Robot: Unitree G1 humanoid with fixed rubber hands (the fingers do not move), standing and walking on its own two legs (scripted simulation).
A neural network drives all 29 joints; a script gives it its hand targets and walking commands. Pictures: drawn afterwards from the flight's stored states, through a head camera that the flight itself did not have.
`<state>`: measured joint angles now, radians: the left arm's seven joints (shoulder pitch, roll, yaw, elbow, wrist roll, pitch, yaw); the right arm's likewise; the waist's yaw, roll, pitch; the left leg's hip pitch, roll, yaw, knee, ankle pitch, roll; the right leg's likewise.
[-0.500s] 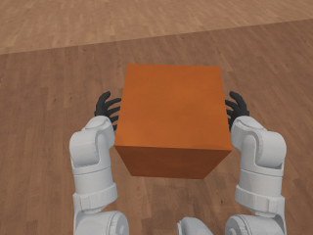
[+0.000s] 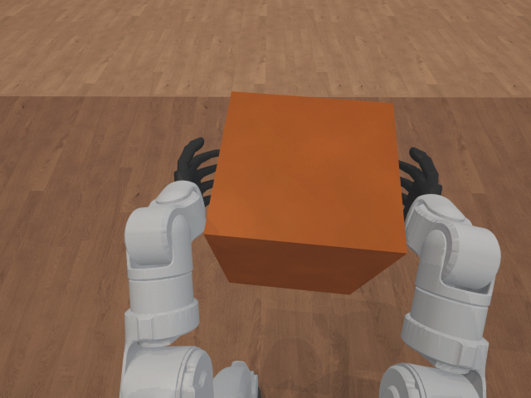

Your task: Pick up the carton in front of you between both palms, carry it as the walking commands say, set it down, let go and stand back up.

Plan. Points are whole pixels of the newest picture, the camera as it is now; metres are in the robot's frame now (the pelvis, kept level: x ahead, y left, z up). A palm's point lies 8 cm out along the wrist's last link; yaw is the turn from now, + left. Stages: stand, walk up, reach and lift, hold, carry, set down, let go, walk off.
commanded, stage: carry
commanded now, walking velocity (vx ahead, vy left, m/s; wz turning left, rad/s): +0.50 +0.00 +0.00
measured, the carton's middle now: (298, 206) +0.38 +0.02 +0.09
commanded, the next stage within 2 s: none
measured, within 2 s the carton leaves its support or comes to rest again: neither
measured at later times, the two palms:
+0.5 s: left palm (243, 54) +0.66 +0.15 +0.19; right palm (407, 60) +0.67 -0.15 +0.19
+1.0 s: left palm out of the picture +0.95 +0.11 +0.24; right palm out of the picture +0.92 -0.19 +0.23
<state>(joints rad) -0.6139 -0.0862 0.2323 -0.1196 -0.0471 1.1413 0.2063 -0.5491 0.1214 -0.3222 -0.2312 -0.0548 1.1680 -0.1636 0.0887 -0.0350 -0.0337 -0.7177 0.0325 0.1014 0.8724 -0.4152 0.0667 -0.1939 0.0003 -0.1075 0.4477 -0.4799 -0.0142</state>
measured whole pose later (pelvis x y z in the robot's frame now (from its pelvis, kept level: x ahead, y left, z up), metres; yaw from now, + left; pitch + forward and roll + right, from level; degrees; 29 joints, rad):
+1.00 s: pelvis +0.60 +0.00 +0.09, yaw -1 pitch +3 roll +2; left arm -0.56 -0.09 0.29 -0.09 0.03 1.21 0.16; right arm -0.58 0.11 -0.27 -0.05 -0.05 1.20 -0.17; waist -0.09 -0.02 -0.10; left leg -0.49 -0.01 0.14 0.68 -0.40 0.08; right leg -0.43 0.01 0.01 1.14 -0.51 -0.04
